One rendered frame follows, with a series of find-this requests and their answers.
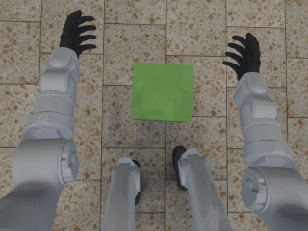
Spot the left robot shin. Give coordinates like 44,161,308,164
111,157,138,197

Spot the left robot forearm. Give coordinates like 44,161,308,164
11,47,81,182

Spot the right robot upper arm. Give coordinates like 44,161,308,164
240,166,308,231

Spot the left robot upper arm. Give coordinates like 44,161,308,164
0,138,80,231

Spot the robot right hand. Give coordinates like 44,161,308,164
222,32,261,81

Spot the right robot forearm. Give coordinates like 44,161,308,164
233,72,308,189

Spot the robot left hand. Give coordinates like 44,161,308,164
59,10,96,59

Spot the carton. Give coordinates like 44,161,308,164
130,62,194,123

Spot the left robot thigh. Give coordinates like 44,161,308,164
100,163,141,231

